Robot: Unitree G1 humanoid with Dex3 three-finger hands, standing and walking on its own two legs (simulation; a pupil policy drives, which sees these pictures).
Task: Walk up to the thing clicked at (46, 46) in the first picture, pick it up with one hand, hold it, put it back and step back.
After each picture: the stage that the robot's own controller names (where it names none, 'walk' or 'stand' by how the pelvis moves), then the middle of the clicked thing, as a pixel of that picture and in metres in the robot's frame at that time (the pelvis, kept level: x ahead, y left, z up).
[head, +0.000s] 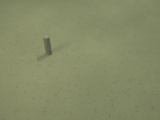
stand; (47, 45) +1.36 +0.39 -0.66
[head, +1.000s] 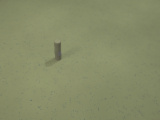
walk; (57, 50) +1.24 +0.20 -0.63
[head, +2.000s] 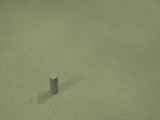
walk; (53, 83) +0.78 +0.19 -0.64
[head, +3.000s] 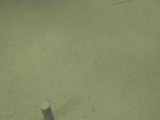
walk; (47, 112) +0.56 +0.25 -0.64
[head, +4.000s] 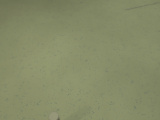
stand; out of the picture +0.47 +0.20 -0.64
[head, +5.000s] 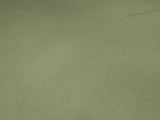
stand; out of the picture +0.45 +0.20 -0.66
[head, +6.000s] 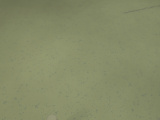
stand; out of the picture +0.47 +0.21 -0.66
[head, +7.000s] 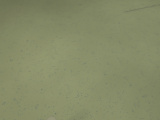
stand; out of the picture +0.45 +0.21 -0.66
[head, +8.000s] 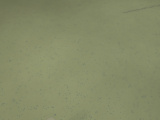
stand; out of the picture +0.45 +0.21 -0.66
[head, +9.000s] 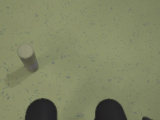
go down; (29, 60) +0.51 +0.23 -0.37
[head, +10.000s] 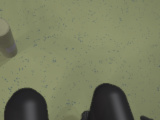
approach; (5, 41) +0.52 +0.27 -0.26
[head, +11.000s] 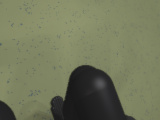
close in; out of the picture +0.49 +0.32 -0.17
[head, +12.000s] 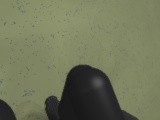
close; out of the picture +0.49 +0.34 -0.17
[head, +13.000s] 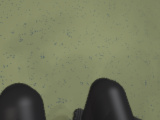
lift; out of the picture +0.42 +0.30 -0.08
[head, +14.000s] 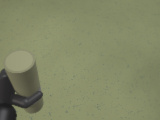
hold; (27, 86) +0.33 +0.17 +0.06
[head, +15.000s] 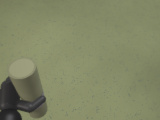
hold; (31, 92) +0.32 +0.17 +0.03
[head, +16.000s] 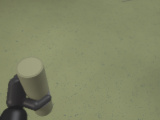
hold; (38, 90) +0.33 +0.15 +0.04
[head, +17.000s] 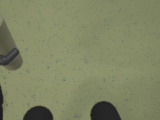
crouch; (3, 46) +0.46 +0.22 -0.04
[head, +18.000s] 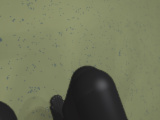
lower; out of the picture +0.48 +0.33 -0.18
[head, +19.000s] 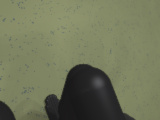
lower; out of the picture +0.47 +0.34 -0.17
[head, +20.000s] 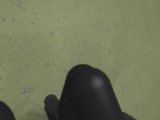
lower; out of the picture +0.48 +0.34 -0.17
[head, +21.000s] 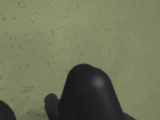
lower; out of the picture +0.48 +0.34 -0.18
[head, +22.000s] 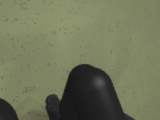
loosen; out of the picture +0.48 +0.33 -0.18
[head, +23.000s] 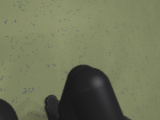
withdraw; out of the picture +0.48 +0.32 -0.18
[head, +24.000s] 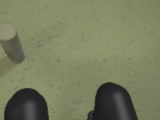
walk; (12, 46) +0.51 +0.26 -0.24
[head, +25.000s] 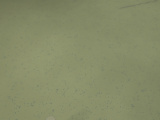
stand; out of the picture +0.44 +0.18 -0.59
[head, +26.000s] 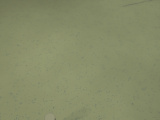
stand; out of the picture +0.45 +0.20 -0.60
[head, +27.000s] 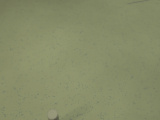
stand; out of the picture +0.45 +0.19 -0.62
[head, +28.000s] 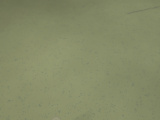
walk; out of the picture +0.46 +0.19 -0.66
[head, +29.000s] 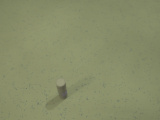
walk; (62, 89) +0.61 +0.17 -0.64
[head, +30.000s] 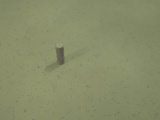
walk; (60, 54) +0.97 +0.17 -0.63
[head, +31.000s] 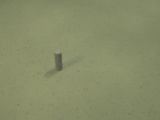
stand; (58, 60) +1.07 +0.22 -0.64
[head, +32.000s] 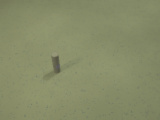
stand; (56, 63) +1.08 +0.25 -0.66
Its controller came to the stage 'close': yes
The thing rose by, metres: 0.68
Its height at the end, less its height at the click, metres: +0.00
